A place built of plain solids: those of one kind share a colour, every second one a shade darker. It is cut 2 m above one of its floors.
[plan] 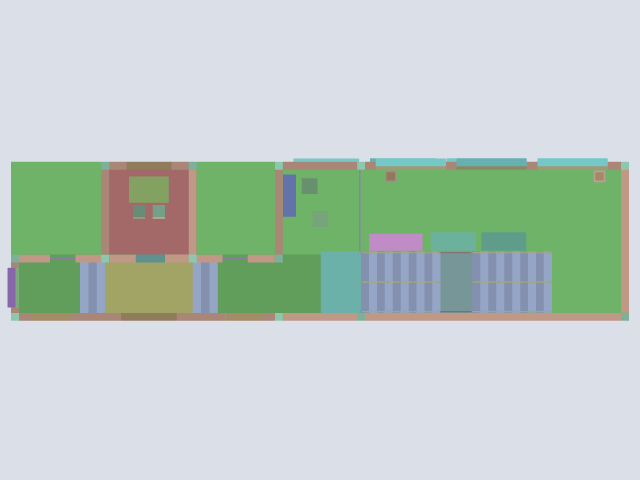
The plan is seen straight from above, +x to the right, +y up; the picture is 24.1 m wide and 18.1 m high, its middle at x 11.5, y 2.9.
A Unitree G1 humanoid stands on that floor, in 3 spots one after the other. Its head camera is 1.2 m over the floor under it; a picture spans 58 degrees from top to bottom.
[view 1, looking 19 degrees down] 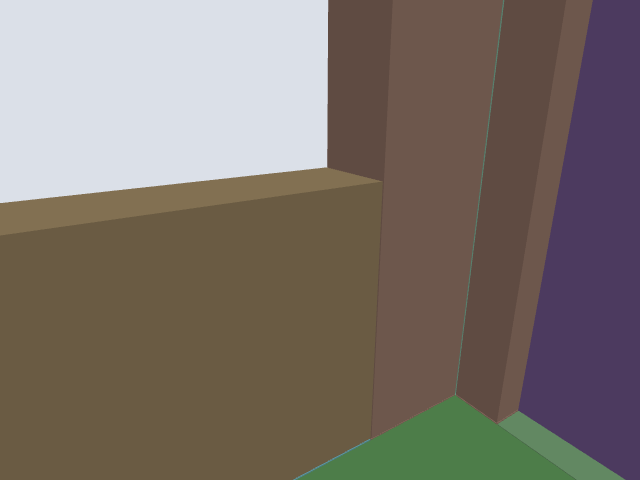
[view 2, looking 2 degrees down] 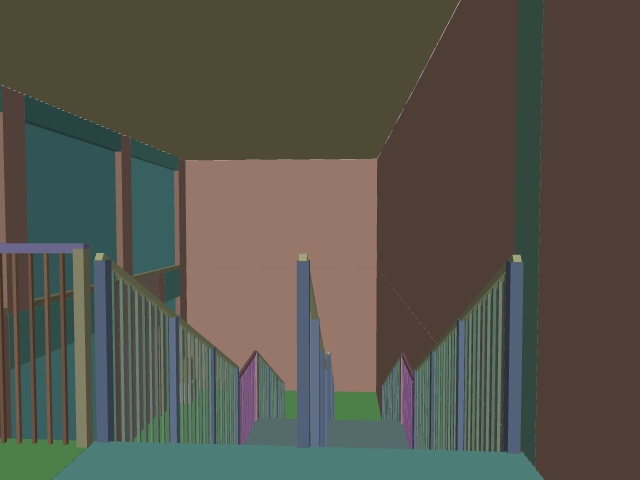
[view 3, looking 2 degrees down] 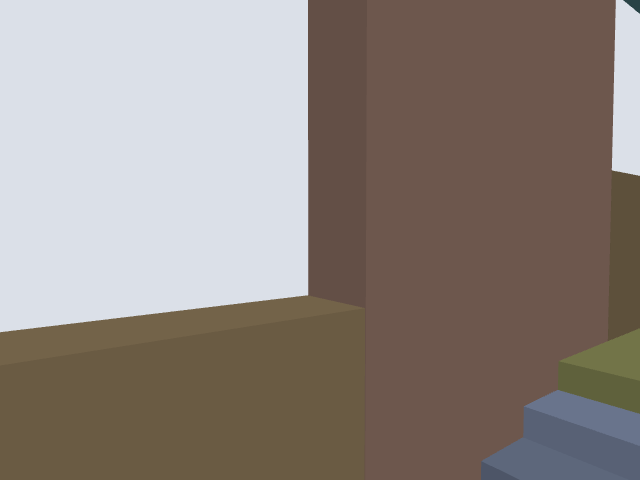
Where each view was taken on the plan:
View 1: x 1.44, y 1.10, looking -123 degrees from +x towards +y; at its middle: wall_sill_win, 1.20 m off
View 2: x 10.75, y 1.10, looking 3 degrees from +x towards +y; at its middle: wall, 12.13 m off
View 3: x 8.84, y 1.10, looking -127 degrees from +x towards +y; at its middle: wall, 1.48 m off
